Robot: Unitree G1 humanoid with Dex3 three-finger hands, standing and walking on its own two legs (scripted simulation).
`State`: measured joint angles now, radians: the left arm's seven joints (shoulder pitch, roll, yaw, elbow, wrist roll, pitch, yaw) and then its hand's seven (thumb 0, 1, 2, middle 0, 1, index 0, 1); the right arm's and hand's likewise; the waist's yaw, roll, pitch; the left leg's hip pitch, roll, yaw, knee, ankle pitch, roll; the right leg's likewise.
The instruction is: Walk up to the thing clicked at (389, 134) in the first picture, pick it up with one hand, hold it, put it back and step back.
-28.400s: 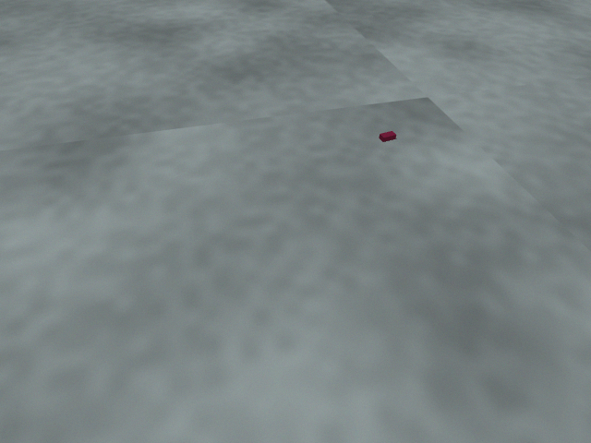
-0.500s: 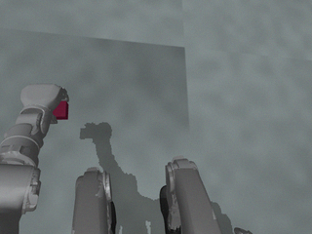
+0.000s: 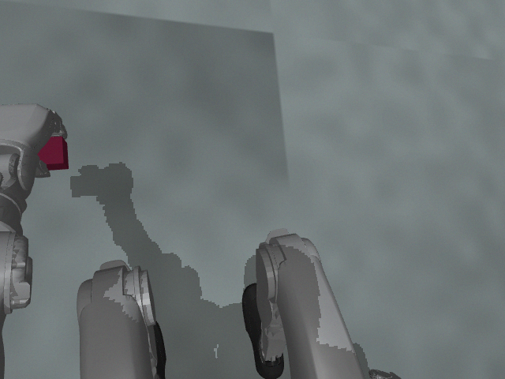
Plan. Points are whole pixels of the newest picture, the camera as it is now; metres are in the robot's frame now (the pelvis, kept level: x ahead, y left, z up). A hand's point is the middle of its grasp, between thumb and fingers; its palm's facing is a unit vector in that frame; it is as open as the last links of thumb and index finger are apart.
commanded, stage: crouch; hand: left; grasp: from above
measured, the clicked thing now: (34, 154) +0.51 +0.27 -0.19
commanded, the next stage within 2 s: lower in 0.48 s
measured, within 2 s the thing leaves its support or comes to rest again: neither
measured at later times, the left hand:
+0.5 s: hand (41, 159) +0.51 +0.26 -0.20, palm faces -0.46 -0.02 -0.89, open 7.4 cm
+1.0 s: hand (53, 168) +0.51 +0.26 -0.25, palm faces -0.48 -0.04 -0.87, open 7.4 cm
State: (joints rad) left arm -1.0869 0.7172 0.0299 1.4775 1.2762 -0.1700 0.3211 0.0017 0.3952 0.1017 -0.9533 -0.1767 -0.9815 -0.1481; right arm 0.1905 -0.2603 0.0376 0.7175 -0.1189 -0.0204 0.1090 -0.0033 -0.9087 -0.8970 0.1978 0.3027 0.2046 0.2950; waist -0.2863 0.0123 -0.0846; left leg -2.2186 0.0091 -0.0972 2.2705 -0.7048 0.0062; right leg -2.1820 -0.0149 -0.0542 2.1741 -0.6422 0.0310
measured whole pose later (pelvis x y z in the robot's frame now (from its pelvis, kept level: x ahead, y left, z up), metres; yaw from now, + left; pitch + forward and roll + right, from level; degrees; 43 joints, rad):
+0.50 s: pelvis +0.00 +0.00 -0.04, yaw -2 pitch +35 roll -9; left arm -1.12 0.82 0.04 1.52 1.29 -0.20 0.33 0.00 0.41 0.04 -0.96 -0.17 -0.99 -0.14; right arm 0.19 -0.27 0.12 0.70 -0.14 -0.03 0.13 0.00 -0.91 -0.90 0.20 0.30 0.20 0.30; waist -0.32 -0.01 -0.01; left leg -2.32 0.01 -0.14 2.41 -0.70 0.00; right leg -2.27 -0.01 -0.08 2.28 -0.63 0.04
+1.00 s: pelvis +0.00 +0.00 -0.06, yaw -4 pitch +34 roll -11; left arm -1.14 0.89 0.06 1.59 1.33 -0.23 0.39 0.00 0.40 0.08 -0.96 -0.17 -0.99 -0.14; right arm 0.18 -0.29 0.17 0.67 -0.17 -0.05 0.14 0.00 -0.91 -0.89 0.20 0.30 0.20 0.30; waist -0.36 -0.05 0.05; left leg -2.36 0.00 -0.17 2.47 -0.71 0.00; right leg -2.29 0.00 -0.11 2.32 -0.63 0.04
